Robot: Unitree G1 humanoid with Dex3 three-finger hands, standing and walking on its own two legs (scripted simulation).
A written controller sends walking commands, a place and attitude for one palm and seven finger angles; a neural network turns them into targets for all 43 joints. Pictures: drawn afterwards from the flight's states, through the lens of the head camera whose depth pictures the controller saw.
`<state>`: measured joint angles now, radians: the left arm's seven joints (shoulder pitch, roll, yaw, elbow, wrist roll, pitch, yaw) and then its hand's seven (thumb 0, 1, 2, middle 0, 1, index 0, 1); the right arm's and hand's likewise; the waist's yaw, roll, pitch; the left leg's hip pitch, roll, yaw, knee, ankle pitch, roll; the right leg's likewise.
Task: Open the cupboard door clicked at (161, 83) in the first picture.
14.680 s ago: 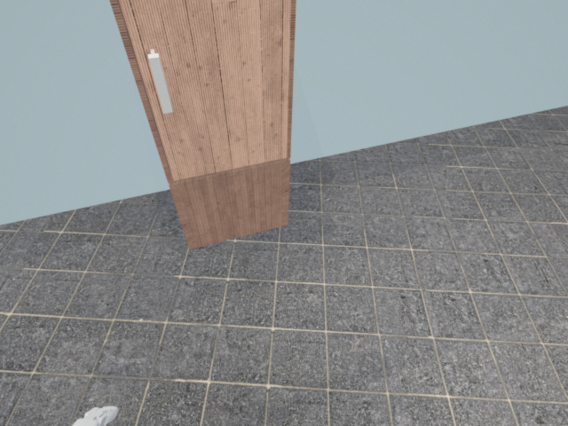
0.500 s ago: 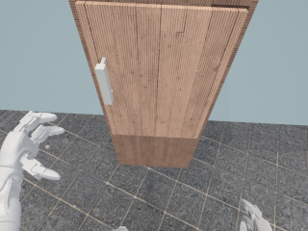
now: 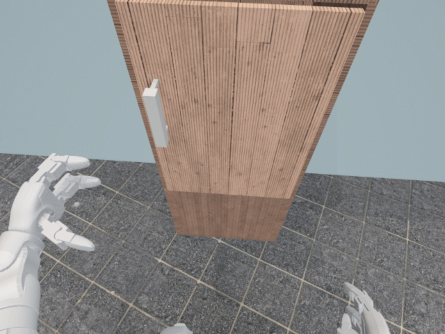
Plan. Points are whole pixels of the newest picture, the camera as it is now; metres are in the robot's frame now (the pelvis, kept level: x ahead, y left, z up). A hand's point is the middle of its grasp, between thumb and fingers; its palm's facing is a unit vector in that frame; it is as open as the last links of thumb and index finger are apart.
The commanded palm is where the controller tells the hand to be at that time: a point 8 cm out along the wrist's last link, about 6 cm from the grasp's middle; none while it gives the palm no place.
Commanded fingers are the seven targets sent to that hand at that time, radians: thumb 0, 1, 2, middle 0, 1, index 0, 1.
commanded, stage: move the hooked fingers beside the handle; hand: left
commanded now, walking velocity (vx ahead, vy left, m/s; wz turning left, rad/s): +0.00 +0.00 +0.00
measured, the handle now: (159, 114) +0.55 +0.18 +0.06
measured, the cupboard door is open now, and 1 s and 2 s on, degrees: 0 0 0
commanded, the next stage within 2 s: none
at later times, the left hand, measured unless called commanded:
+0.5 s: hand (99, 168) +0.38 +0.26 +0.07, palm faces -0.03 -1.00 -0.02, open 14.0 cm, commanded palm +0.36 +0.31 +0.07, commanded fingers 0.00 -0.50 0.30 -0.30 -1.20 -0.30 -1.20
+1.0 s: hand (111, 145) +0.44 +0.25 +0.07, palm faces -0.04 -1.00 -0.01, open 14.0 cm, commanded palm +0.43 +0.30 +0.07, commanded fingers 0.00 -0.50 0.30 -0.30 -1.20 -0.30 -1.20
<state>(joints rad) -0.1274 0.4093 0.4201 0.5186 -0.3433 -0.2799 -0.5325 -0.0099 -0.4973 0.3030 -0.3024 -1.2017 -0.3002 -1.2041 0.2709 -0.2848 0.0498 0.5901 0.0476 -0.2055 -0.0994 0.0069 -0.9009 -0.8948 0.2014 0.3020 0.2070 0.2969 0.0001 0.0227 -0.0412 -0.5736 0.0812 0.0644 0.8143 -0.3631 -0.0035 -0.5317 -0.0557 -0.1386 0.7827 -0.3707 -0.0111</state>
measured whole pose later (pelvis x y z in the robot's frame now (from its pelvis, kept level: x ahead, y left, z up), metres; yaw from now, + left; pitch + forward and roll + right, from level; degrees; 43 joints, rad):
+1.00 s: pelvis +0.00 +0.01 -0.01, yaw -2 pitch +15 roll -2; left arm -0.68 0.57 0.45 1.06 -0.19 -0.35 -0.48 -0.01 -0.50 0.30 -0.30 -1.20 -0.30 -1.20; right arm 0.34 -0.29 0.04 0.62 0.03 -0.03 -0.07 0.00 -0.90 -0.89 0.20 0.30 0.21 0.30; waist -0.10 0.00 -0.06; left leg -0.77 0.10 0.07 0.91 -0.40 0.01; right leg -0.72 -0.04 -0.12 0.86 -0.38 -0.01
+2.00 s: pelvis +0.01 +0.02 -0.02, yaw -3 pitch +19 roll -3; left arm -0.80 0.62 0.47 1.14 -0.15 -0.35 -0.45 -0.01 -0.50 0.30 -0.30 -1.20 -0.30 -1.20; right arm 0.37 -0.28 0.04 0.59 0.01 0.08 -0.04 0.00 -0.90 -0.89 0.20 0.30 0.21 0.30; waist -0.14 0.00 -0.09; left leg -0.85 0.11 0.07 0.96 -0.44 0.02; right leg -0.80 -0.03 -0.11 0.87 -0.40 0.01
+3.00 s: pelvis +0.01 +0.01 -0.02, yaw -3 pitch +19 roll -3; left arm -0.84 0.54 0.41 1.13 -0.13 -0.38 -0.32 -0.01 -0.50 0.30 -0.30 -1.20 -0.30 -1.22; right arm 0.37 -0.27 0.04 0.61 0.00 0.06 -0.02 0.00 -0.90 -0.89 0.20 0.30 0.21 0.30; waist -0.14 0.01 -0.09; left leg -0.88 0.11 0.06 0.98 -0.43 0.01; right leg -0.83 -0.03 -0.11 0.90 -0.40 0.00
